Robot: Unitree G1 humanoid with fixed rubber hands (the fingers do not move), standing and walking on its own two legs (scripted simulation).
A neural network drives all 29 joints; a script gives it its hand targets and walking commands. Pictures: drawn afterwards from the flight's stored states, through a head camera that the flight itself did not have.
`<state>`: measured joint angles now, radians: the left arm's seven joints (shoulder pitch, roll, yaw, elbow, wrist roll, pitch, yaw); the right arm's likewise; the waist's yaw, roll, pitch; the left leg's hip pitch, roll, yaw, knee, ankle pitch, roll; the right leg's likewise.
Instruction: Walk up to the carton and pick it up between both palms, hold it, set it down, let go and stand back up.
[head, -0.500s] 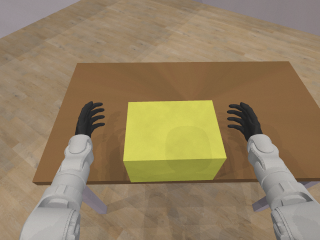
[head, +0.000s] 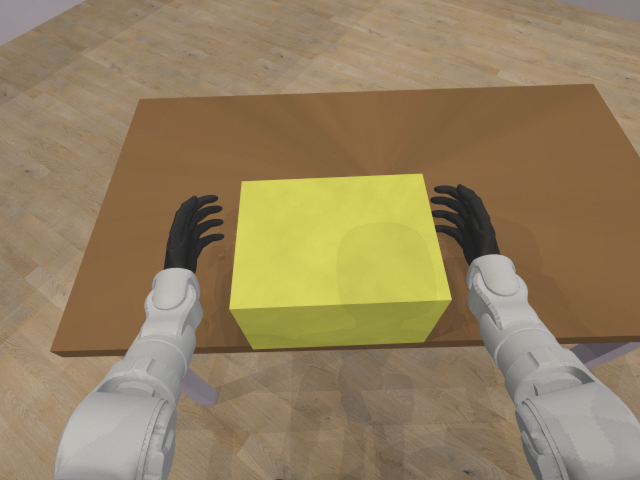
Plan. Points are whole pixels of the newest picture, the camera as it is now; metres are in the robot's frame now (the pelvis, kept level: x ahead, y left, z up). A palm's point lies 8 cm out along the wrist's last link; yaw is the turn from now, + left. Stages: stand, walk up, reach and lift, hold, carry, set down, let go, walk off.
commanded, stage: reach and lift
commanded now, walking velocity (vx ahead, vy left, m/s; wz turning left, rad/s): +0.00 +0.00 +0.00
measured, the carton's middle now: (335, 263) +0.41 +0.02 -0.02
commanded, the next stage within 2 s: none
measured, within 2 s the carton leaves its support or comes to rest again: leaves its support in 1.90 s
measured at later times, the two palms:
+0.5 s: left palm (204, 263) +0.39 +0.20 +0.01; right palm (463, 249) +0.42 -0.14 +0.02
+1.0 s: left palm (195, 275) +0.37 +0.20 +0.01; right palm (457, 262) +0.40 -0.13 +0.02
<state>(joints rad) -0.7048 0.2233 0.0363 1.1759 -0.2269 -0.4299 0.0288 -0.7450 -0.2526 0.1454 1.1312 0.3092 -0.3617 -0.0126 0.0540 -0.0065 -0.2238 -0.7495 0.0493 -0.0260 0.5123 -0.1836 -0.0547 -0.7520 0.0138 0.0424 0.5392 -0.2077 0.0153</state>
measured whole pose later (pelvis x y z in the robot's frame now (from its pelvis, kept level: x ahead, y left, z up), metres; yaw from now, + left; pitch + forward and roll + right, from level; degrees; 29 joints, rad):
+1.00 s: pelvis +0.01 +0.02 +0.01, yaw -1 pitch +17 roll -2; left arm -0.65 0.04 0.29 1.23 0.02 -0.52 0.09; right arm -0.66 -0.07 -0.32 1.15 -0.14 -0.44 -0.03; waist 0.05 0.02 -0.16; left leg -0.60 0.05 -0.03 0.52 -0.22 -0.05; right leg -0.55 0.01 0.04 0.44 -0.19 0.02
